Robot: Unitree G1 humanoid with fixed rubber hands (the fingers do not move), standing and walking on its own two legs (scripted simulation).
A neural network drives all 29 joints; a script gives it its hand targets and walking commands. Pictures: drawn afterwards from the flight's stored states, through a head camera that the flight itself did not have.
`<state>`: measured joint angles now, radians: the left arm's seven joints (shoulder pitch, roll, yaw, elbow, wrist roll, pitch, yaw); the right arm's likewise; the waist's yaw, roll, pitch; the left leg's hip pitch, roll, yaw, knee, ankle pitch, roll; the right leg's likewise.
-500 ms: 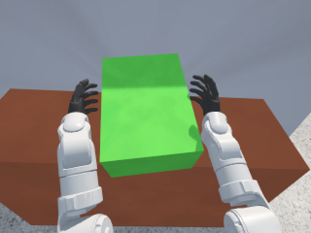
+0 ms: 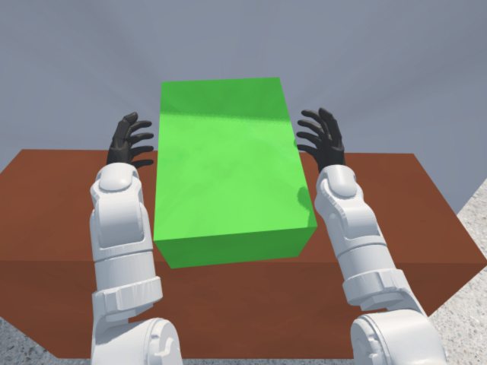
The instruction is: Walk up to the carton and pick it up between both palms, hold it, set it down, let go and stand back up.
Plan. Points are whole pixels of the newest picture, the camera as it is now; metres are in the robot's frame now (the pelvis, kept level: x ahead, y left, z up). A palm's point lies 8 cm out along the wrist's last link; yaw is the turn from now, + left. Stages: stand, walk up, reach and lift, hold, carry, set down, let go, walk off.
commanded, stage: hold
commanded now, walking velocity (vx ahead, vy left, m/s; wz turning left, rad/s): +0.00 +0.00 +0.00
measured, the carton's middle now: (228, 167) +0.43 +0.00 +0.12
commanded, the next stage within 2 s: set down in 1.12 s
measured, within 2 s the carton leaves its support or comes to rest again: neither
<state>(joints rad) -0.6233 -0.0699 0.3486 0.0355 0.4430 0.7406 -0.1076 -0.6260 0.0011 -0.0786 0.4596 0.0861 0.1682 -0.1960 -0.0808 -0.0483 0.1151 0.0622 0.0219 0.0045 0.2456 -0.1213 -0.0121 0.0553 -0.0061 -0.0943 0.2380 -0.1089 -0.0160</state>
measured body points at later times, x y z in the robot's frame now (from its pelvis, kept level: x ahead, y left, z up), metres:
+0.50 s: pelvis +0.00 +0.01 +0.00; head -0.03 +0.03 +0.45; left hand +0.37 +0.17 +0.19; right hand +0.37 -0.15 +0.19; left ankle +0.02 +0.13 -0.75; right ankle +0.03 -0.10 -0.75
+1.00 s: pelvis +0.00 +0.00 +0.00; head -0.03 +0.02 +0.45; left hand +0.37 +0.17 +0.20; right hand +0.37 -0.15 +0.20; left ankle +0.02 +0.13 -0.75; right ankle +0.03 -0.10 -0.75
